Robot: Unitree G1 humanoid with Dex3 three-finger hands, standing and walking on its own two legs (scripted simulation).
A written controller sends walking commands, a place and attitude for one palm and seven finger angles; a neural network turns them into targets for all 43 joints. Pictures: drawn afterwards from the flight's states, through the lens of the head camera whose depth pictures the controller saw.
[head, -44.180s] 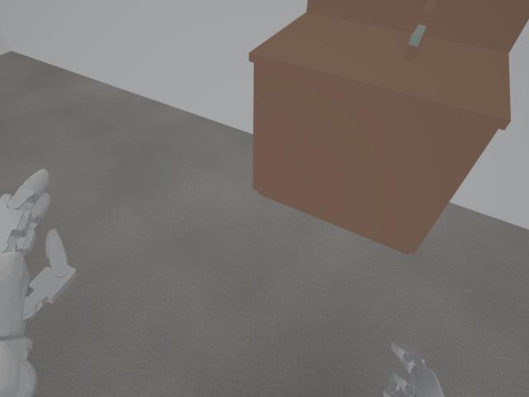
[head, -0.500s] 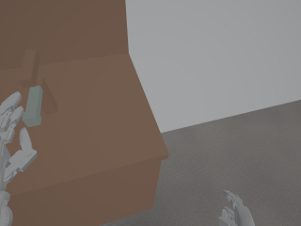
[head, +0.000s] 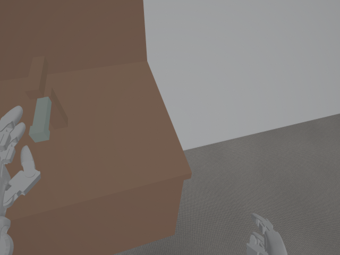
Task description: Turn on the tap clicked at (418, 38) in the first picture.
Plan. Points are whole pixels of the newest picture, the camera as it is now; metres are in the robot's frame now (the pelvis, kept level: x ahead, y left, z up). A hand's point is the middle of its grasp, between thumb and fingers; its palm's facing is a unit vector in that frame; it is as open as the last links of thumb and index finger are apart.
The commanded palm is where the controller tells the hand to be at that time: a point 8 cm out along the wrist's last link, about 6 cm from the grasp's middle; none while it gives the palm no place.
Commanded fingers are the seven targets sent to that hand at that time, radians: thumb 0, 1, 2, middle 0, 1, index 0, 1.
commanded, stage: shuffle to correct the standing spot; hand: left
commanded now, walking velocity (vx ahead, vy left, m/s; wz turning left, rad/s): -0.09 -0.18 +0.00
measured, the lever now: (39, 133) +0.33 +0.31 +0.12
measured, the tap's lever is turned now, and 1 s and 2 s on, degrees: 0 0 0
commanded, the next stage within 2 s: come to a stop and stand still in 0.94 s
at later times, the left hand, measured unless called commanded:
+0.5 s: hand (39, 173) +0.22 +0.24 +0.16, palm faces +0.35 -0.86 -0.37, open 7.4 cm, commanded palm +0.16 +0.28 +0.18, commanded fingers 0.00 0.90 0.90 -0.20 -0.30 -0.20 -0.30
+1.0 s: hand (42, 176) +0.21 +0.22 +0.17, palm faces +0.36 -0.85 -0.39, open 7.4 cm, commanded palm +0.15 +0.27 +0.18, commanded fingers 0.00 0.90 0.90 -0.20 -0.30 -0.20 -0.30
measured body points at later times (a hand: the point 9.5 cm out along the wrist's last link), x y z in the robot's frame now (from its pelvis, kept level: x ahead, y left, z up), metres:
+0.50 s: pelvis +0.00 +0.00 +0.00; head +0.02 +0.00 +0.45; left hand +0.19 +0.28 +0.18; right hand +0.16 -0.23 -0.09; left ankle +0.02 +0.14 -0.74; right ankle +0.01 -0.05 -0.74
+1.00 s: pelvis -0.01 -0.01 +0.00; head +0.02 -0.02 +0.45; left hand +0.18 +0.27 +0.19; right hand +0.17 -0.24 -0.09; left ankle +0.02 +0.14 -0.74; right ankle +0.01 -0.05 -0.74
